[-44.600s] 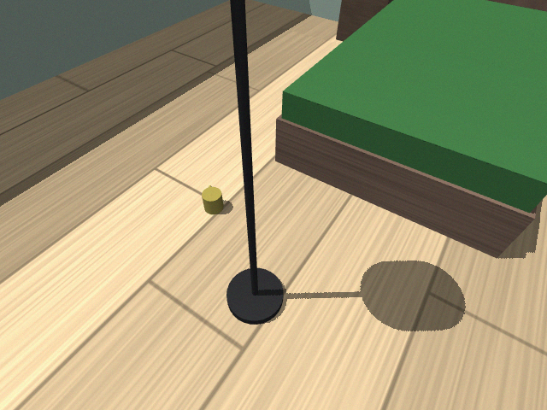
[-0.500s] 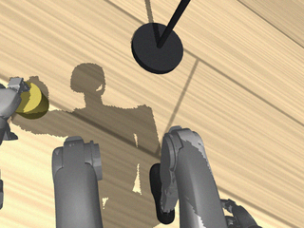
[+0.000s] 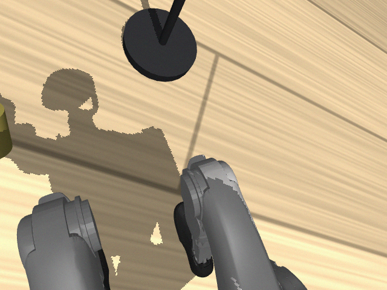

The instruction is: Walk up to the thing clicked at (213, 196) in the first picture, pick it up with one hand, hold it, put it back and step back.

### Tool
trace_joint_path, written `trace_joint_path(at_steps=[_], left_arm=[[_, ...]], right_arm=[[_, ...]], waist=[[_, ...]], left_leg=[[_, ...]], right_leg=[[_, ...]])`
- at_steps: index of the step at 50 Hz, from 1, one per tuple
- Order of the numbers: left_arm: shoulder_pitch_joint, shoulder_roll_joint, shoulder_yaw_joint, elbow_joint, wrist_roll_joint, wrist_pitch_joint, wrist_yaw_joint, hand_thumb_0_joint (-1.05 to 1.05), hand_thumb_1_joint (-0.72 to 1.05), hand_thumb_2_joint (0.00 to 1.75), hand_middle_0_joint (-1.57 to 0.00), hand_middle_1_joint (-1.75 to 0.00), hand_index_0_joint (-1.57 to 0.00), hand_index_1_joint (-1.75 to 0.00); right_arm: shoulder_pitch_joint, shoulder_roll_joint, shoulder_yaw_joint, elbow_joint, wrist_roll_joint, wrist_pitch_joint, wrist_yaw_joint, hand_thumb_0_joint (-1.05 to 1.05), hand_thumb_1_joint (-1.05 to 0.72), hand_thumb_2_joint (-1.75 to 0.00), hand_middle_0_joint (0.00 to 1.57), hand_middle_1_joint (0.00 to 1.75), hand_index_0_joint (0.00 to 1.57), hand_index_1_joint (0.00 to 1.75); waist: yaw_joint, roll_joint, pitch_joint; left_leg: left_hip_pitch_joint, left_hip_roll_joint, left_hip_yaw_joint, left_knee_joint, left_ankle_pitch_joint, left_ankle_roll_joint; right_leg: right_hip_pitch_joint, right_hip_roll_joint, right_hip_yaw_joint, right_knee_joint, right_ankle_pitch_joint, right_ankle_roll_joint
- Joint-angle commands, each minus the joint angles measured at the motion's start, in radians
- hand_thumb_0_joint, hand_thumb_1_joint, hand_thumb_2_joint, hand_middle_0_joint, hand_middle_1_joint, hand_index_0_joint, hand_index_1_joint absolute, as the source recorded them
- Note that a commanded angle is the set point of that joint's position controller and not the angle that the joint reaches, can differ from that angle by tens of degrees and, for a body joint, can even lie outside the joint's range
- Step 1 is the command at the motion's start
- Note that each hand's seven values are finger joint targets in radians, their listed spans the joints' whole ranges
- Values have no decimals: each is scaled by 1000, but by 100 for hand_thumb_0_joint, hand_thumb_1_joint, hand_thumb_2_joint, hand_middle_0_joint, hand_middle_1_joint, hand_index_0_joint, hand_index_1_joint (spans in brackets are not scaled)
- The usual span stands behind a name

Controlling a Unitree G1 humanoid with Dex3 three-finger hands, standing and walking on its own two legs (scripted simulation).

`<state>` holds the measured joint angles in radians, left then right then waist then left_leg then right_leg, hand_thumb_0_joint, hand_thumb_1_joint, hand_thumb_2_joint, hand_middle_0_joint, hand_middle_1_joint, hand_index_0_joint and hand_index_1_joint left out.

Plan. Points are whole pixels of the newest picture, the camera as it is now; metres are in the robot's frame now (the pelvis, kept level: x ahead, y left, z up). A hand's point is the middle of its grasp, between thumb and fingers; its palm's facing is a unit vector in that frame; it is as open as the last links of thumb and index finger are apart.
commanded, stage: rest palm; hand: left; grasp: from above
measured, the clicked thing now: out of the picture +0.46 +0.33 -0.23
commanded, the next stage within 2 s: close in 0.94 s
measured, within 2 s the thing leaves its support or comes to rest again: neither
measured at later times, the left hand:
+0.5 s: hand out of the picture +0.41 +0.32 -0.21, palm faces -0.42 -0.15 -0.90, open 14.4 cm
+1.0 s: hand out of the picture +0.41 +0.33 -0.22, palm faces -0.46 -0.14 -0.88, open 14.0 cm
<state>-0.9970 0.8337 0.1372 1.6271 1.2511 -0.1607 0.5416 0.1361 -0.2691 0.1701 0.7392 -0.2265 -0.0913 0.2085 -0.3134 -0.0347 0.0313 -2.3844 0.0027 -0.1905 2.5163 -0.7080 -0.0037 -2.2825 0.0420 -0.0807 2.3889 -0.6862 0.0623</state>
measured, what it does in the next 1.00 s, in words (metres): stands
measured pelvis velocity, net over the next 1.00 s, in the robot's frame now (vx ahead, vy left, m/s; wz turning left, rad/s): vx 0.00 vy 0.00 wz -0.02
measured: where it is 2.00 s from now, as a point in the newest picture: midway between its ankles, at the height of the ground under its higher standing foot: (151, 271)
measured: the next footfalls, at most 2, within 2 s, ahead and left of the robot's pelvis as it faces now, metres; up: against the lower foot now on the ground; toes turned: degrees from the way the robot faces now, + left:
none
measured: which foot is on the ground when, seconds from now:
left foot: down 0.00-1.00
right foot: down 0.00-1.00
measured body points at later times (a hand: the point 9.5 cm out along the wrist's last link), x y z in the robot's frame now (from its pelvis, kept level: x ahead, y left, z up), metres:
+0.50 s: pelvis -0.01 -0.01 +0.00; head +0.23 +0.11 +0.36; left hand +0.43 +0.33 -0.15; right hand +0.09 -0.27 -0.08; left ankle +0.06 +0.13 -0.27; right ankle +0.10 -0.13 -0.27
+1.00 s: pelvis +0.00 +0.00 +0.00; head +0.24 +0.11 +0.36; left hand +0.43 +0.33 -0.17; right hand +0.05 -0.25 -0.08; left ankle +0.06 +0.13 -0.27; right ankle +0.10 -0.13 -0.27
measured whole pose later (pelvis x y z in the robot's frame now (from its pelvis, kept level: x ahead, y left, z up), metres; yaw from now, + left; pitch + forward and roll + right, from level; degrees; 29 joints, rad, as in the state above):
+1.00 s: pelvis +0.00 +0.00 +0.00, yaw -1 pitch +29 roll -13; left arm -0.99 0.91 0.07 1.73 1.25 -0.27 0.59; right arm 0.11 -0.29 0.24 0.73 -0.26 -0.17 0.24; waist -0.31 -0.08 0.07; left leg -2.35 0.00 -0.23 2.54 -0.71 -0.01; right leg -2.24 0.05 -0.11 2.39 -0.68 0.07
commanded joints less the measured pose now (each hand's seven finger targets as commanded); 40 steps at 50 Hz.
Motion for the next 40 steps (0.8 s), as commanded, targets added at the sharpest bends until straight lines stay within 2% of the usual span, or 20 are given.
trace_joint_path(at_steps=[1,2,4,8,13,14,17,19,20,21,23,24,27,29,30,33,35,37,38,40], left_arm=[[-88,198,-20,-44,-53,-14,-55,0,-53,96,-5,-103,-6,-102],[-72,212,-8,-44,-58,-25,-65,0,-53,97,-6,-103,-6,-102],[-74,203,-24,-54,-58,-49,-85,0,-54,98,-6,-103,-6,-102],[-71,193,-23,-45,-59,-113,-81,0,-54,97,-6,-103,-6,-103],[-83,186,-35,-25,-8,-169,-43,0,-54,98,-6,-102,-6,-102],[-90,190,-31,-15,4,-176,-30,0,-54,99,-6,-102,-6,-102],[-124,183,-43,5,39,-182,12,0,-53,100,-6,-102,-6,-102],[-127,169,-51,57,55,-171,38,0,-51,98,-6,-103,-7,-102],[-132,177,-46,49,64,-170,52,0,-51,100,-6,-103,-6,-103],[-158,170,-64,56,73,-165,62,0,-51,100,-7,-104,-7,-104],[-182,200,-48,59,85,-151,84,0,-49,102,-7,-107,-8,-106],[-175,176,-65,87,80,-140,85,0,-48,102,-8,-107,-8,-107],[-207,183,-72,85,75,-121,92,0,-46,106,-9,-113,-9,-112],[-235,196,-72,48,61,-111,92,0,-46,107,-9,-114,-9,-113],[-198,180,-81,103,62,-96,84,0,-46,103,-8,-112,-9,-111],[-184,182,-74,99,34,-86,75,0,-46,99,-7,-112,-9,-110],[-183,201,-66,67,18,-82,62,0,-46,97,-7,-112,-9,-110],[-239,210,-73,-6,9,-84,50,0,-48,98,-7,-112,-9,-110],[-196,202,-66,31,10,-76,44,0,-49,99,-7,-110,-8,-109],[-172,160,-85,53,-2,-81,33,0,-49,94,-6,-107,-7,-105]], right_arm=[[140,-294,-84,-28,10,-9,-10,0,-90,-90,20,30,20,30],[155,-304,-86,-32,6,-10,-9,0,-90,-90,20,30,20,30],[162,-302,-82,-25,13,-11,-7,0,-90,-90,20,30,20,30],[164,-307,-78,-23,12,-6,-8,0,-90,-90,20,30,20,30],[147,-307,-74,-19,3,-2,-10,0,-89,-90,20,30,20,30],[150,-308,-72,-12,-4,-1,-11,0,-89,-90,20,30,20,30],[135,-306,-69,-10,-9,-6,-12,0,-89,-90,20,30,20,30],[133,-299,-56,-2,-19,-11,-9,0,-89,-90,20,30,20,30],[136,-310,-61,8,-26,-13,-10,0,-89,-90,20,30,20,30],[123,-304,-60,5,-27,-19,-8,0,-89,-90,20,30,20,30],[110,-307,-47,6,-31,-24,-9,0,-89,-90,20,30,20,30],[101,-303,-50,4,-35,-33,-7,0,-90,-90,20,30,20,30],[94,-309,-46,8,-44,-49,-6,0,-90,-90,20,30,20,30],[88,-315,-48,2,-42,-56,-9,0,-90,-90,20,30,20,30],[96,-313,-43,4,-46,-62,-6,0,-90,-90,20,30,20,30],[98,-321,-39,-1,-46,-66,-5,0,-90,-90,20,30,20,30],[93,-326,-47,-8,-37,-72,-6,0,-90,-90,20,30,20,30],[88,-335,-53,-18,-37,-75,-5,0,-91,-90,20,30,20,30],[110,-331,-49,-10,-35,-77,-3,0,-91,-90,20,30,20,30],[116,-318,-33,-15,-33,-80,4,0,-90,-90,20,30,20,30]], waist=[[35,260,-630],[30,244,-625],[30,229,-605],[32,229,-594],[26,240,-562],[14,248,-564],[10,249,-540],[-13,248,-505],[-9,273,-513],[-20,282,-503],[-14,302,-522],[-25,292,-491],[-33,311,-489],[-24,313,-528],[-36,296,-495],[-31,294,-507],[-10,314,-520],[-11,348,-544],[-10,339,-544],[-36,298,-524]], left_leg=[[427,-7,108,-262,210,42],[421,-7,110,-258,225,43],[424,-6,107,-255,218,42],[423,-7,98,-261,172,34],[444,-5,90,-264,136,28],[445,-5,93,-262,142,29],[447,-3,89,-259,130,28],[451,-2,83,-254,127,26],[471,-3,83,-264,131,23],[466,-3,87,-252,127,23],[482,-3,79,-264,131,20],[466,-3,82,-255,116,23],[463,-3,80,-263,90,21],[459,-1,82,-252,104,24],[449,-3,83,-249,104,26],[455,-1,67,-269,108,22],[470,0,62,-281,91,18],[482,1,62,-278,98,17],[498,0,58,-279,126,13],[474,2,56,-260,152,18]], right_leg=[[398,35,-113,-218,258,-80],[426,33,-111,-228,273,-75],[415,33,-110,-227,260,-77],[420,38,-120,-237,214,-82],[374,42,-132,-235,180,-85],[380,43,-135,-240,188,-83],[340,46,-136,-232,178,-85],[307,44,-149,-222,174,-82],[307,44,-152,-219,177,-85],[299,44,-146,-216,179,-85],[290,44,-157,-208,179,-86],[274,43,-153,-209,170,-86],[264,41,-156,-205,151,-86],[284,43,-152,-214,166,-84],[288,41,-150,-210,168,-83],[288,42,-160,-207,172,-83],[279,38,-157,-205,157,-86],[289,41,-154,-202,163,-89],[290,35,-158,-193,188,-88],[306,38,-163,-192,218,-82]])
